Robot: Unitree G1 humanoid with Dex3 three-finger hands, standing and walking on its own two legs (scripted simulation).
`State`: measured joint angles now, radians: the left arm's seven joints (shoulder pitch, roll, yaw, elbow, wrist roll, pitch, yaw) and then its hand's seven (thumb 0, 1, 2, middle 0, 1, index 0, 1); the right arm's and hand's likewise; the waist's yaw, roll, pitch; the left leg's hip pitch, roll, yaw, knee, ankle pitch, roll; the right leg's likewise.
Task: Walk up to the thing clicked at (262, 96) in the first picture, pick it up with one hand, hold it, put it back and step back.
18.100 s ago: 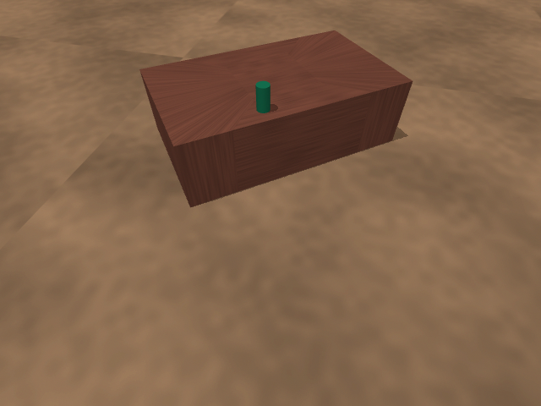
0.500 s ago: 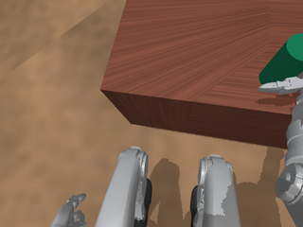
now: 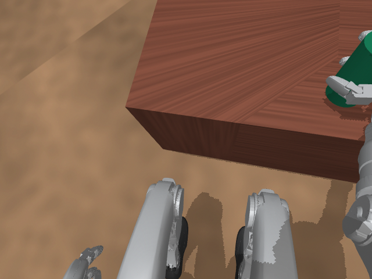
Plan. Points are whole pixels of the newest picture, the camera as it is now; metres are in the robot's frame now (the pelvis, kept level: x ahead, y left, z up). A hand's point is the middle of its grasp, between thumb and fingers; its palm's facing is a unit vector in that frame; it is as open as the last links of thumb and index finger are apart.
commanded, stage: settle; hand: right
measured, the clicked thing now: (362, 72) +0.52 -0.26 +0.01
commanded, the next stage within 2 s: lift in 1.18 s
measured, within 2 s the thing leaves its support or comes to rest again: leaves its support in 0.26 s
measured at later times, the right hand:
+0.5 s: hand out of the picture +0.51 -0.26 +0.05, palm faces +0.26 +0.97 -0.01, open 9.5 cm
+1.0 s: hand out of the picture +0.51 -0.26 +0.11, palm faces +0.25 +0.97 +0.00, open 9.5 cm
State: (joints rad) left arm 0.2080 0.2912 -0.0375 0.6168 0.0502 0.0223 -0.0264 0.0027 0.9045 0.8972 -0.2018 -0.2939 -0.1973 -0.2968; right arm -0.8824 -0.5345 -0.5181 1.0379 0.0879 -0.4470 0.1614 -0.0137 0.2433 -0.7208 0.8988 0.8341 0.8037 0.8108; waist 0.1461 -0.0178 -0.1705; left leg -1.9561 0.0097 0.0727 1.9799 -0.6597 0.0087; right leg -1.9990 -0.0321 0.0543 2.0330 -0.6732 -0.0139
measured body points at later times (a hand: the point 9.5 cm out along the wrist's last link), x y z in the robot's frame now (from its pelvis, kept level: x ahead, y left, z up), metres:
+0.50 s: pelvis +0.00 +0.00 +0.03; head +0.20 -0.04 +0.43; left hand +0.11 +0.27 -0.09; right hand +0.49 -0.31 +0.06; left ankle +0.09 +0.12 -0.41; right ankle +0.08 -0.12 -0.41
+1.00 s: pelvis +0.02 -0.01 +0.09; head +0.20 -0.04 +0.49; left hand +0.10 +0.27 -0.03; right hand +0.49 -0.32 +0.11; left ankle +0.09 +0.12 -0.41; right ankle +0.08 -0.12 -0.41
